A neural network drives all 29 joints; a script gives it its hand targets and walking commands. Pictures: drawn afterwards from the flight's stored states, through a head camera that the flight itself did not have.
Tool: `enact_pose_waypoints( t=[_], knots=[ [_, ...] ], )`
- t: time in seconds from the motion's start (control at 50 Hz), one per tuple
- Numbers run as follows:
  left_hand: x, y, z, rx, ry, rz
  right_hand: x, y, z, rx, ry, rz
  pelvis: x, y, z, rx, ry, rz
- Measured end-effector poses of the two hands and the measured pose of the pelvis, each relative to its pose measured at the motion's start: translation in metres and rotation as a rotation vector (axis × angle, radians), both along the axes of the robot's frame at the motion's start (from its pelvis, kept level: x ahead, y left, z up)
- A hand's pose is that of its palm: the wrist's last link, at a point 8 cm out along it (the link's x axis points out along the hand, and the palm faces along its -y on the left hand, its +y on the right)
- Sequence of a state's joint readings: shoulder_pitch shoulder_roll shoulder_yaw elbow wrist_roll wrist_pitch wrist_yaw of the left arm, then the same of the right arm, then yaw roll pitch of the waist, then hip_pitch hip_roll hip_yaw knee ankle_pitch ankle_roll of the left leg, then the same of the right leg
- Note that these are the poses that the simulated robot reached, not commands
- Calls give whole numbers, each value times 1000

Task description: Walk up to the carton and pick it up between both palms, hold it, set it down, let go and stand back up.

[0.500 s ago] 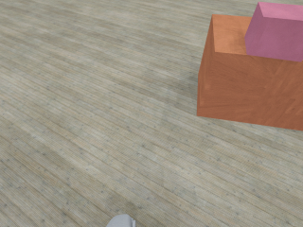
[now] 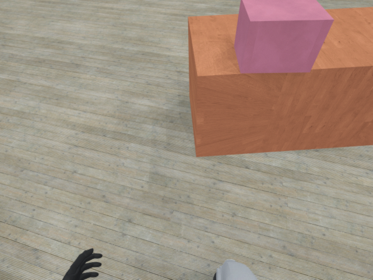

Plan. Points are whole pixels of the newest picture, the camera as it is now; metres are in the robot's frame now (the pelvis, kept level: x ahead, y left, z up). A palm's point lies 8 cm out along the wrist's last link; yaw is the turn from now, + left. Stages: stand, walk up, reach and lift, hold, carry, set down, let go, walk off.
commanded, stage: walk up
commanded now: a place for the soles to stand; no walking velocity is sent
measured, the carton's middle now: (275, 35) +1.02 -0.40 -0.01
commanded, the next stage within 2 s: none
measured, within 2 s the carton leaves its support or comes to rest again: neither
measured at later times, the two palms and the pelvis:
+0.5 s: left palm (114, 231) +0.25 +0.19 -0.12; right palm (321, 206) +0.28 -0.33 -0.08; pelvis +0.21 -0.07 +0.01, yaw +0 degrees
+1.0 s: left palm (169, 170) +0.43 +0.06 -0.12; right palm (329, 135) +0.51 -0.45 -0.09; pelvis +0.40 -0.20 +0.00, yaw +2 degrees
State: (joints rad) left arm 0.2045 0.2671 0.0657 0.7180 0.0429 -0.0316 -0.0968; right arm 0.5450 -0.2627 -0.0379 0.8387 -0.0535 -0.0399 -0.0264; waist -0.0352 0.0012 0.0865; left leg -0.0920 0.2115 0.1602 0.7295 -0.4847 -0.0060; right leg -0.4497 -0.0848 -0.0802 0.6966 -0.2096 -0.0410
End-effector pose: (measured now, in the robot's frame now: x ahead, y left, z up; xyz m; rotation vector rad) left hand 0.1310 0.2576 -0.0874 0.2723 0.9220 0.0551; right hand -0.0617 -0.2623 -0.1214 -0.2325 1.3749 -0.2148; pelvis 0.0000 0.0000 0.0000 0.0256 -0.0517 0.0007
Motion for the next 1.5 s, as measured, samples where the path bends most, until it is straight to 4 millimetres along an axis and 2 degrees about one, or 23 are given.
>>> enact_pose_waypoints(
  t=[0.06, 0.14, 0.26, 0.32, 0.36, 0.42, 0.5, 0.62, 0.7, 0.76, 0.82, 0.92, 1.0, 1.06, 1.16, 1.24, 1.3, 1.34, 1.4, 1.5],
  knots=[
    [20, -17, -3, 12, 6, 43, 46, -17, -5, 20, -15, 15, 25, -15, -2, -5, -8, -3],
    [24, -30, -3, 19, 83, 87, 132, -30, 8, 22, -154, 59, 59, -28, 9, -18, -3, -1],
    [24, -42, -9, -10, 179, 144, 252, -33, 35, 16, -320, 144, 112, -42, 19, -23, 10, 8],
    [27, -43, -21, -32, 235, 171, 303, -32, 42, 1, -396, 179, 141, -45, 13, -25, 11, 12],
    [35, -43, -34, -35, 276, 161, 330, -34, 41, -26, -448, 189, 160, -45, 3, -19, 12, 10],
    [61, -48, -42, -23, 331, 121, 346, -46, 39, -66, -447, 159, 184, -54, 0, -1, 7, 2],
    [123, -64, -32, -22, 277, 82, 345, -68, 39, -83, -365, 119, 213, -71, 7, 13, 0, -8],
    [225, -109, -7, -38, 126, 22, 345, -114, 26, -62, -241, 68, 260, -107, 11, 10, -3, -11],
    [278, -141, -5, -9, 23, 22, 364, -154, 4, -45, -172, 48, 299, -144, -3, -3, -8, 1],
    [293, -159, -5, 4, 9, 72, 397, -174, -2, -33, -148, 59, 321, -162, -5, -6, -13, 14],
    [293, -172, -4, 17, 60, 116, 444, -185, 7, -25, -198, 96, 342, -175, 2, -10, -11, 23],
    [289, -190, -8, 8, 159, 157, 524, -188, 30, -9, -317, 158, 376, -194, 13, -10, 2, 36],
    [295, -200, -28, -12, 231, 151, 575, -190, 36, -32, -421, 206, 403, -204, 2, -12, 8, 42],
    [313, -212, -38, -10, 286, 125, 587, -205, 36, -70, -424, 188, 419, -218, -1, 3, -1, 42],
    [374, -242, -28, -24, 222, 94, 586, -244, 36, -93, -342, 151, 444, -248, 6, 13, -6, 33],
    [425, -277, -15, -33, 132, 61, 588, -283, 27, -87, -289, 134, 465, -278, 5, 6, -6, 34],
    [456, -303, -13, -16, 59, 58, 598, -318, 11, -81, -252, 127, 483, -307, -5, -9, -12, 44],
    [466, -318, -12, -9, 32, 76, 609, -337, 4, -78, -227, 115, 492, -323, -9, -10, -15, 50],
    [469, -335, -9, 2, 35, 123, 634, -355, 6, -76, -226, 128, 502, -339, -5, -5, -16, 59],
    [459, -356, -8, 16, 99, 170, 678, -363, 21, -36, -295, 181, 520, -360, 6, -5, -1, 77]
  ],
)
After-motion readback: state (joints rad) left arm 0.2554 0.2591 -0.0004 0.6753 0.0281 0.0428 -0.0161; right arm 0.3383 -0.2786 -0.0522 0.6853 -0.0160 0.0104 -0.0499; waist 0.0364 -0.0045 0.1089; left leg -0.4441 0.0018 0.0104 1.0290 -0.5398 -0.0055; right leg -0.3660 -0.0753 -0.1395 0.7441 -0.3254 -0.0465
